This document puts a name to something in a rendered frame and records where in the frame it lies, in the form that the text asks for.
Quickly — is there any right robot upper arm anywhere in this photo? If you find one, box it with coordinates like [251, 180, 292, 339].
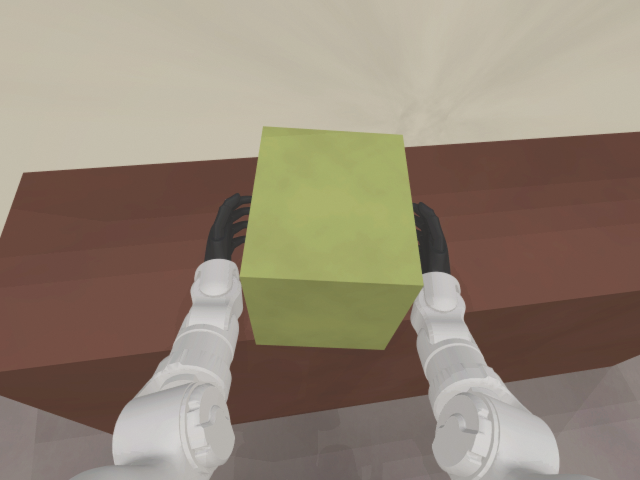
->
[432, 391, 600, 480]

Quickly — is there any left robot forearm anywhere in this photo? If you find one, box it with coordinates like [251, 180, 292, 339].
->
[112, 259, 243, 465]

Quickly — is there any left robot upper arm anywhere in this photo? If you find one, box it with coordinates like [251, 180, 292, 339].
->
[69, 381, 235, 480]

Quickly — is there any carton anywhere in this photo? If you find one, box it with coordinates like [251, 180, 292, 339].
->
[240, 126, 424, 350]

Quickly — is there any left robot hand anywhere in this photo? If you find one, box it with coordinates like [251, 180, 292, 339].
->
[204, 193, 252, 262]

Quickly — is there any pedestal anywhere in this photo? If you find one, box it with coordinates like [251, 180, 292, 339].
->
[0, 132, 640, 435]

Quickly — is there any right robot forearm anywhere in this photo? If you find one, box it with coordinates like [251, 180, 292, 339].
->
[410, 272, 559, 473]

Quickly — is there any right robot hand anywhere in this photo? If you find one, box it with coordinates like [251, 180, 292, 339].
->
[412, 202, 451, 275]

